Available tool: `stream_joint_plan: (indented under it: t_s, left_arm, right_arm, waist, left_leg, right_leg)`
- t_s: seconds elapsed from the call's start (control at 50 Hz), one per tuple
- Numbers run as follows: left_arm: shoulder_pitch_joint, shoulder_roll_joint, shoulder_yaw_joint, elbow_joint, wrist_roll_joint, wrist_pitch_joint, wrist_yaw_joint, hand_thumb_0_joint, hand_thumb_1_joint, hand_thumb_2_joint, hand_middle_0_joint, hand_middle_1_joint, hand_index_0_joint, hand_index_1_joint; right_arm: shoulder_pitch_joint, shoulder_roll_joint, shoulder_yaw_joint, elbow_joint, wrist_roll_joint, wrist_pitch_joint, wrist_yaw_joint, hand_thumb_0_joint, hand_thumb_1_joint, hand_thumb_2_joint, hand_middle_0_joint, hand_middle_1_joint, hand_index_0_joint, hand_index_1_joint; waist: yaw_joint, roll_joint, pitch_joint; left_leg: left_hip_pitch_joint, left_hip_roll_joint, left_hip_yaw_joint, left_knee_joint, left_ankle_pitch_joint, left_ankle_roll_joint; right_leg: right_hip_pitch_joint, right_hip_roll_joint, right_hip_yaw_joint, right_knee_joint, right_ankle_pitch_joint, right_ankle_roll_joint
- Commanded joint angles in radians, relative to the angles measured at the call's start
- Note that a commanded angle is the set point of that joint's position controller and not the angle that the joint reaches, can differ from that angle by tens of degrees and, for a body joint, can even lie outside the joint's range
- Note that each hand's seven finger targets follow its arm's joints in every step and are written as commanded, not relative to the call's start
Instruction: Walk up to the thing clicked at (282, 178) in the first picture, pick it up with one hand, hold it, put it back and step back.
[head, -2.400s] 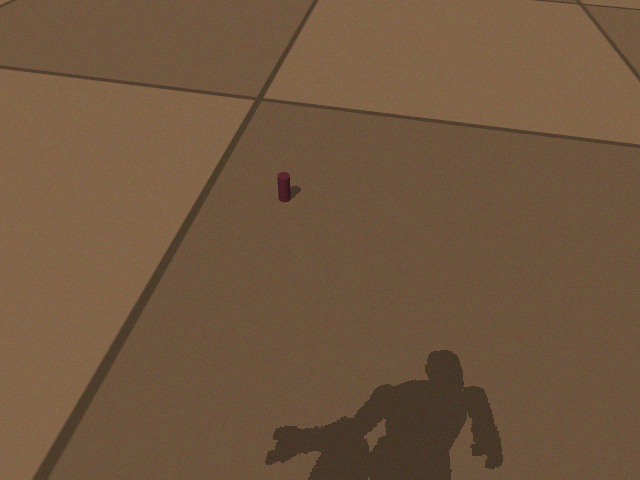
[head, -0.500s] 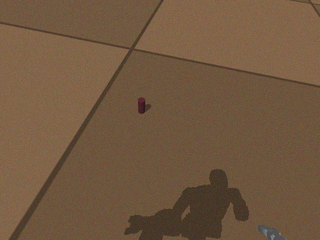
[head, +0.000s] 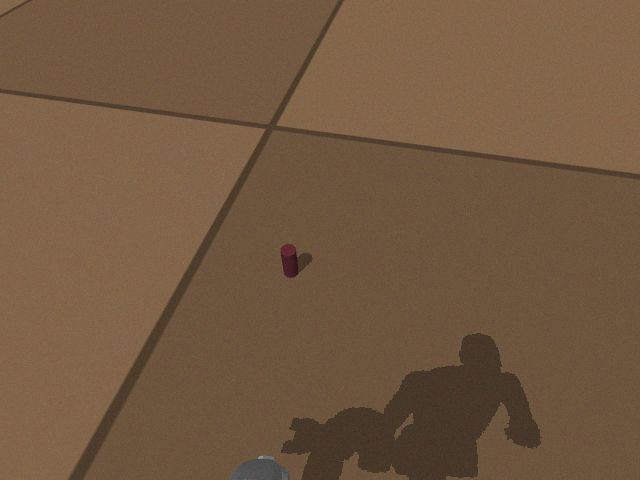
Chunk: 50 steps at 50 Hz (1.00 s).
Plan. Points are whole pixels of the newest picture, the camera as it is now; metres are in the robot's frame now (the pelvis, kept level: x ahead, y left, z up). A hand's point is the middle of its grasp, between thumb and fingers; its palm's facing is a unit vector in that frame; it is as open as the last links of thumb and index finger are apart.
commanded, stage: walk up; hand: left
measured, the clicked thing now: (289, 261) +0.92 +0.18 -0.70
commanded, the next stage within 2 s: none
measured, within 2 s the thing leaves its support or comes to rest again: neither
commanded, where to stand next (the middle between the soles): +0.56 +0.05 m, yaw -1 degrees
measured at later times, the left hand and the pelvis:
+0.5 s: hand (143, 375) +0.29 +0.30 -0.14, palm faces -0.11 -0.93 -0.36, open 7.3 cm; pelvis +0.20 +0.03 +0.00, yaw -1 degrees
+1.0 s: hand (151, 314) +0.41 +0.33 -0.16, palm faces -0.06 -0.93 -0.36, open 7.3 cm; pelvis +0.37 +0.05 -0.02, yaw -1 degrees
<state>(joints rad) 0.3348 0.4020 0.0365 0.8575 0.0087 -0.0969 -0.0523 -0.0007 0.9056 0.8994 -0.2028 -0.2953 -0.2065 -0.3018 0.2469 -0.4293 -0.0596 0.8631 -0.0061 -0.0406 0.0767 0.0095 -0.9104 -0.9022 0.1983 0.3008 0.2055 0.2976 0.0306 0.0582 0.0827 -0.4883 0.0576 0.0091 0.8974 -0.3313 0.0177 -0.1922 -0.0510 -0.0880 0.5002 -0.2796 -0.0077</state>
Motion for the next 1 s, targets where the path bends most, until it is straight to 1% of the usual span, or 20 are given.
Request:
stream_joint_plan:
  t_s: [0.0, 0.06, 0.1, 0.12, 0.14, 0.16, 0.26, 0.44, 0.52, 0.54, 0.56, 0.58, 0.6, 0.7, 0.86, 0.9, 0.92, 0.94, 0.96, 0.98]
  left_arm:
    - [-0.002, 0.303, 0.093, -0.091, -0.004, -0.021, 0.022, 0.000, 0.900, 0.900, -0.200, -0.300, -0.200, -0.300]
    - [-0.002, 0.307, 0.087, -0.091, -0.006, -0.008, 0.018, 0.000, 0.900, 0.900, -0.200, -0.300, -0.200, -0.300]
    - [-0.009, 0.254, 0.065, -0.105, 0.002, -0.005, 0.018, 0.000, 0.900, 0.900, -0.200, -0.300, -0.200, -0.300]
    - [0.041, 0.181, 0.039, -0.112, -0.007, -0.002, 0.021, 0.000, 0.900, 0.900, -0.200, -0.300, -0.200, -0.300]
    - [0.050, 0.186, 0.044, -0.108, -0.016, 0.005, 0.027, 0.000, 0.900, 0.900, -0.200, -0.300, -0.200, -0.300]
    - [0.016, 0.279, 0.060, -0.088, -0.005, 0.011, 0.040, 0.000, 0.900, 0.900, -0.200, -0.300, -0.200, -0.300]
    - [0.088, 0.229, 0.060, -0.008, -0.012, 0.019, 0.017, 0.000, 0.900, 0.900, -0.200, -0.300, -0.200, -0.300]
    - [-0.095, 0.183, 0.065, -0.060, 0.000, 0.017, -0.015, 0.000, 0.900, 0.900, -0.200, -0.300, -0.200, -0.300]
    - [0.002, 0.208, 0.083, -0.020, 0.005, 0.002, -0.001, 0.000, 0.900, 0.900, -0.200, -0.300, -0.200, -0.300]
    - [0.079, 0.247, 0.102, -0.002, 0.007, -0.007, 0.010, 0.000, 0.900, 0.900, -0.200, -0.300, -0.200, -0.300]
    - [0.147, 0.339, 0.126, -0.011, 0.011, -0.018, 0.022, 0.000, 0.900, 0.900, -0.200, -0.300, -0.200, -0.300]
    - [0.137, 0.374, 0.124, -0.019, -0.003, -0.015, 0.024, 0.000, 0.900, 0.900, -0.200, -0.300, -0.200, -0.300]
    - [0.088, 0.356, 0.115, -0.035, -0.016, -0.010, 0.025, 0.000, 0.900, 0.900, -0.200, -0.300, -0.200, -0.300]
    - [-0.027, 0.280, 0.090, -0.070, -0.007, -0.009, 0.025, 0.000, 0.900, 0.900, -0.200, -0.300, -0.200, -0.300]
    - [-0.065, 0.303, 0.094, -0.098, 0.001, 0.005, 0.009, 0.000, 0.900, 0.900, -0.200, -0.300, -0.200, -0.300]
    - [-0.108, 0.274, 0.080, -0.103, 0.007, 0.014, 0.008, 0.000, 0.900, 0.900, -0.200, -0.300, -0.200, -0.300]
    - [-0.094, 0.228, 0.063, -0.103, 0.015, 0.021, 0.010, 0.000, 0.900, 0.900, -0.200, -0.300, -0.200, -0.300]
    - [-0.066, 0.141, 0.037, -0.110, 0.006, 0.027, 0.010, 0.000, 0.900, 0.900, -0.200, -0.300, -0.200, -0.300]
    - [-0.057, 0.179, 0.047, -0.097, -0.005, 0.034, 0.020, 0.000, 0.900, 0.900, -0.200, -0.300, -0.200, -0.300]
    - [-0.066, 0.260, 0.060, -0.075, -0.002, 0.034, 0.030, 0.000, 0.900, 0.900, -0.200, -0.300, -0.200, -0.300]
  right_arm:
    - [-0.042, -0.152, -0.055, -0.090, -0.006, -0.033, 0.004, 0.000, -0.900, -0.900, 0.200, 0.300, 0.200, 0.300]
    - [-0.018, -0.147, -0.062, -0.078, -0.008, -0.041, 0.005, 0.000, -0.900, -0.900, 0.200, 0.300, 0.200, 0.300]
    - [0.147, -0.207, -0.091, -0.025, -0.013, -0.049, -0.009, 0.000, -0.900, -0.900, 0.200, 0.300, 0.200, 0.300]
    - [0.261, -0.291, -0.118, -0.010, -0.031, -0.056, -0.022, 0.000, -0.900, -0.900, 0.200, 0.300, 0.200, 0.300]
    - [0.250, -0.355, -0.127, -0.050, -0.015, -0.061, -0.031, 0.000, -0.900, -0.900, 0.200, 0.300, 0.200, 0.300]
    - [0.188, -0.355, -0.129, -0.063, 0.019, -0.055, -0.031, 0.000, -0.900, -0.900, 0.200, 0.300, 0.200, 0.300]
    - [0.053, -0.226, -0.069, -0.086, 0.010, -0.068, -0.042, 0.000, -0.900, -0.900, 0.200, 0.300, 0.200, 0.300]
    - [0.077, -0.246, -0.070, -0.110, 0.002, -0.063, -0.035, 0.000, -0.900, -0.900, 0.200, 0.300, 0.200, 0.300]
    - [0.067, -0.217, -0.055, -0.129, 0.006, -0.045, -0.037, 0.000, -0.900, -0.900, 0.200, 0.300, 0.200, 0.300]
    - [0.111, -0.164, -0.035, -0.128, 0.008, -0.046, -0.037, 0.000, -0.900, -0.900, 0.200, 0.300, 0.200, 0.300]
    - [0.139, -0.102, -0.011, -0.149, 0.009, -0.049, -0.037, 0.000, -0.900, -0.900, 0.200, 0.300, 0.200, 0.300]
    - [0.116, -0.179, -0.030, -0.125, 0.004, -0.036, -0.045, 0.000, -0.900, -0.900, 0.200, 0.300, 0.200, 0.300]
    - [0.089, -0.220, -0.044, -0.107, -0.004, -0.028, -0.053, 0.000, -0.900, -0.900, 0.200, 0.300, 0.200, 0.300]
    - [0.150, -0.194, -0.046, -0.037, 0.002, -0.021, -0.026, 0.000, -0.900, -0.900, 0.200, 0.300, 0.200, 0.300]
    - [0.085, -0.171, -0.063, -0.036, -0.013, -0.036, -0.005, 0.000, -0.900, -0.900, 0.200, 0.300, 0.200, 0.300]
    - [0.190, -0.189, -0.078, 0.000, -0.018, -0.045, -0.017, 0.000, -0.900, -0.900, 0.200, 0.300, 0.200, 0.300]
    - [0.275, -0.216, -0.090, 0.028, -0.020, -0.051, -0.029, 0.000, -0.900, -0.900, 0.200, 0.300, 0.200, 0.300]
    - [0.319, -0.295, -0.109, 0.023, -0.029, -0.060, -0.041, 0.000, -0.900, -0.900, 0.200, 0.300, 0.200, 0.300]
    - [0.275, -0.355, -0.111, -0.019, -0.020, -0.066, -0.045, 0.000, -0.900, -0.900, 0.200, 0.300, 0.200, 0.300]
    - [0.211, -0.353, -0.110, -0.036, 0.000, -0.064, -0.047, 0.000, -0.900, -0.900, 0.200, 0.300, 0.200, 0.300]
  waist:
    - [0.012, -0.200, -0.049]
    - [-0.018, -0.168, -0.072]
    - [-0.115, -0.019, -0.152]
    - [-0.159, 0.215, -0.215]
    - [-0.146, 0.240, -0.177]
    - [-0.127, 0.095, -0.145]
    - [-0.026, 0.089, -0.038]
    - [-0.061, 0.076, -0.016]
    - [0.005, -0.032, -0.079]
    - [0.042, -0.165, -0.134]
    - [0.061, -0.358, -0.194]
    - [0.067, -0.272, -0.141]
    - [0.048, -0.179, -0.083]
    - [-0.018, -0.216, -0.035]
    - [-0.023, -0.206, -0.032]
    - [-0.099, -0.121, -0.061]
    - [-0.136, -0.009, -0.090]
    - [-0.150, 0.252, -0.063]
    - [-0.135, 0.207, -0.010]
    - [-0.110, 0.093, 0.044]
  left_leg:
    - [0.045, 0.025, 0.025, -0.231, 0.118, -0.005]
    - [0.210, -0.022, 0.093, -0.332, 0.178, 0.009]
    - [0.513, -0.043, 0.069, -0.348, 0.123, 0.048]
    - [0.645, 0.129, -0.197, -0.476, -0.097, 0.110]
    - [0.645, 0.357, -0.675, -0.673, -0.273, 0.183]
    - [0.542, 0.390, -0.682, -0.663, -0.270, 0.247]
    - [0.305, 0.219, -0.170, -0.631, 0.204, 0.188]
    - [0.288, 0.179, -0.063, -0.599, 0.190, 0.184]
    - [0.202, 0.143, -0.021, -0.377, 0.204, 0.135]
    - [0.128, 0.079, 0.026, -0.170, 0.182, 0.099]
    - [-0.046, -0.025, 0.090, 0.106, -0.061, 0.043]
    - [-0.163, -0.068, 0.022, 0.204, -0.205, 0.029]
    - [-0.171, -0.009, -0.046, 0.249, -0.201, 0.026]
    - [-0.031, 0.030, -0.033, 0.061, -0.036, 0.008]
    - [0.184, 0.001, 0.068, -0.275, 0.101, -0.020]
    - [0.401, -0.027, 0.080, -0.305, 0.100, -0.005]
    - [0.522, -0.024, 0.033, -0.342, -0.008, 0.013]
    - [0.541, 0.178, -0.319, -0.575, -0.353, 0.072]
    - [0.435, 0.362, -0.696, -0.760, -0.552, 0.157]
    - [0.356, 0.383, -0.687, -0.756, -0.503, 0.201]
  right_leg:
    - [0.017, -0.217, 0.146, -0.174, 0.186, -0.213]
    - [-0.046, -0.194, 0.105, -0.093, 0.121, -0.178]
    - [-0.195, -0.138, 0.054, 0.172, 0.190, -0.133]
    - [-0.339, -0.046, -0.007, 0.507, 0.089, -0.079]
    - [-0.534, 0.098, 0.052, 0.651, -0.248, -0.049]
    - [-0.515, 0.021, 0.164, 0.728, -0.243, -0.059]
    - [-0.346, -0.060, 0.144, 0.547, -0.046, -0.018]
    - [-0.228, -0.028, 0.030, 0.130, 0.119, -0.016]
    - [0.059, 0.041, -0.001, 0.003, 0.111, -0.036]
    - [0.205, -0.018, 0.106, -0.060, 0.026, -0.063]
    - [0.332, -0.276, 0.482, -0.155, -0.106, -0.145]
    - [0.297, -0.387, 0.725, -0.247, -0.200, -0.250]
    - [0.194, -0.398, 0.694, -0.244, -0.219, -0.285]
    - [-0.016, -0.209, 0.281, -0.244, -0.048, -0.209]
    - [-0.183, -0.197, 0.194, -0.213, -0.288, -0.190]
    - [-0.327, -0.158, 0.156, -0.067, -0.355, -0.150]
    - [-0.412, -0.115, 0.120, 0.116, -0.370, -0.123]
    - [-0.554, 0.008, 0.013, 0.463, -0.309, -0.064]
    - [-0.630, 0.069, 0.103, 0.611, -0.236, -0.050]
    - [-0.596, 0.003, 0.183, 0.651, -0.182, -0.051]
